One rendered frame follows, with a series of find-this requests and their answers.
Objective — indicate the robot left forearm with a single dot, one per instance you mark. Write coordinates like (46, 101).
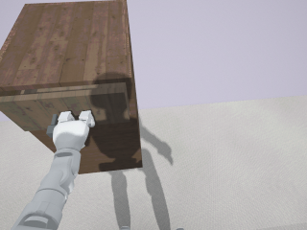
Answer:
(45, 209)

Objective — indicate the left robot hand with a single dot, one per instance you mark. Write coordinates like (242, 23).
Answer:
(70, 133)

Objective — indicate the drawer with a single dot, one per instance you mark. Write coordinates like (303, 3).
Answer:
(33, 109)

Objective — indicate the handle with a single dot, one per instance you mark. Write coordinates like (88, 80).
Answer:
(50, 129)

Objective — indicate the cabinet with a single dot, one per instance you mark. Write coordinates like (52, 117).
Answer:
(63, 44)

